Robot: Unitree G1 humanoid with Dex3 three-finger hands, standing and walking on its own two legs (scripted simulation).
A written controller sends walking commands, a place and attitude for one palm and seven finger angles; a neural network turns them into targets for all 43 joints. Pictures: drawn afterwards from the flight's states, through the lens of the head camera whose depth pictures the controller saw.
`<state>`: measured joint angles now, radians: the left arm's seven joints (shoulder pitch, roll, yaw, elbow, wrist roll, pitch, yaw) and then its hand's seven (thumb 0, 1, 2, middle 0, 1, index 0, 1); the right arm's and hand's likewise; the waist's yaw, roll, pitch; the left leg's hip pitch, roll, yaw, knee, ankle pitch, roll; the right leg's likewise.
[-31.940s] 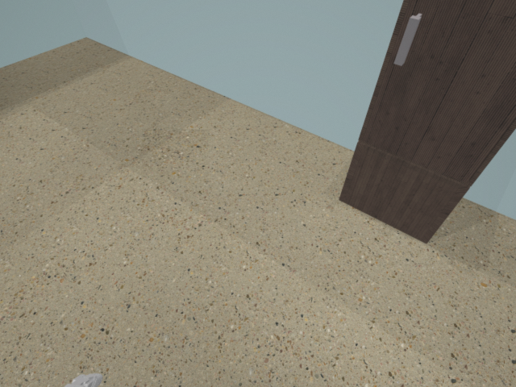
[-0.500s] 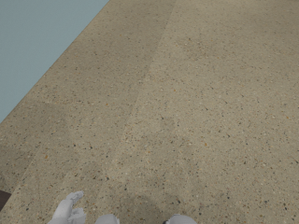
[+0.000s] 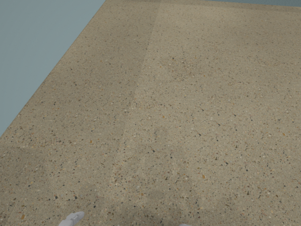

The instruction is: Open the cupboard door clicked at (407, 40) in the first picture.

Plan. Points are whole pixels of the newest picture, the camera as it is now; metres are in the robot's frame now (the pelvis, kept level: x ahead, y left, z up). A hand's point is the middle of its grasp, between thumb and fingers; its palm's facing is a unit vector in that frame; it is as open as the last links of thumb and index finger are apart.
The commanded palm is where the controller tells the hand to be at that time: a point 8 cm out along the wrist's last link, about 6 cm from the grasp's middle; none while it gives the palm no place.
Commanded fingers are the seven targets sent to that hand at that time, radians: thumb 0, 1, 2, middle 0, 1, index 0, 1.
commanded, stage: walk to a spot facing it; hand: left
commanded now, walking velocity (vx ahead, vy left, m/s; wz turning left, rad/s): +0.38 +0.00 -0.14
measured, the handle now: out of the picture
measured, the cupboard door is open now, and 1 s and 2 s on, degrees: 40 40 40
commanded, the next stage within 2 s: turn to face it in 0.42 s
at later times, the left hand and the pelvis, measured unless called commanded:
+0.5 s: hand (112, 159) +0.35 +0.16 -0.15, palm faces -0.10 -0.98 -0.20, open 7.4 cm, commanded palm none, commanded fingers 0.00 0.90 0.90 -0.20 -0.30 -0.20 -0.30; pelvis +0.23 -0.02 +0.00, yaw -5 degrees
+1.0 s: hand (114, 133) +0.46 +0.16 -0.15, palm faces +0.14 -0.97 -0.21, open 7.3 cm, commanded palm none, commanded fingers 0.00 0.90 0.90 -0.20 -0.30 -0.20 -0.30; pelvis +0.38 -0.04 +0.01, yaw +7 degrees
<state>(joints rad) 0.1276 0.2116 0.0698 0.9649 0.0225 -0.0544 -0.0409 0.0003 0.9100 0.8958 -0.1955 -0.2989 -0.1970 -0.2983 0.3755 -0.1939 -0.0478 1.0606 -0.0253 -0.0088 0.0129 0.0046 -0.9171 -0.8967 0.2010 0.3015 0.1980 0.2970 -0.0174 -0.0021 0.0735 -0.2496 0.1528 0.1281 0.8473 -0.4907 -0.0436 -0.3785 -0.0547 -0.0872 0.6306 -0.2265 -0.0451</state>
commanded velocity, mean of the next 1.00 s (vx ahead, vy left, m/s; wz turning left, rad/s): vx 0.16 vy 0.00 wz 0.21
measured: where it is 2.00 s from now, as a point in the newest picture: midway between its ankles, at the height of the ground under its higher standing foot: (167, 182)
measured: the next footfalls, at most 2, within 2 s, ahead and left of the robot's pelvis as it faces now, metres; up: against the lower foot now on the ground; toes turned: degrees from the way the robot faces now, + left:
left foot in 0.22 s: +0.20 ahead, +0.15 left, +0.00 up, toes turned +6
right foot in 0.50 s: +0.33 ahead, -0.15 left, +0.00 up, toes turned -12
